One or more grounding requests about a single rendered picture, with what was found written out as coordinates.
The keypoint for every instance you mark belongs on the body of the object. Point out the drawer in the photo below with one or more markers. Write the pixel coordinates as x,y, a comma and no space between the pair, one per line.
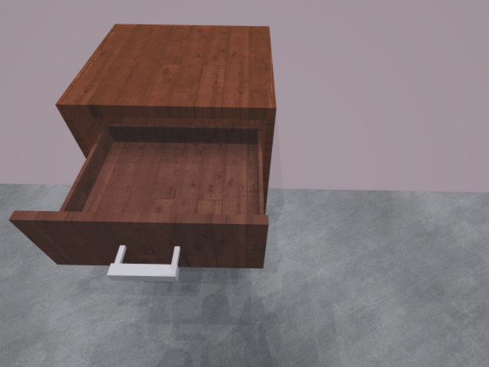
154,187

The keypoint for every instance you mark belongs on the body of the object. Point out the handle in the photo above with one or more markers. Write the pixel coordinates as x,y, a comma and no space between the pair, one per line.
143,272

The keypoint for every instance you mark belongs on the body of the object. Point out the cabinet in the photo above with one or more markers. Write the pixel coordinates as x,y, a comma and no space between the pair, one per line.
167,74

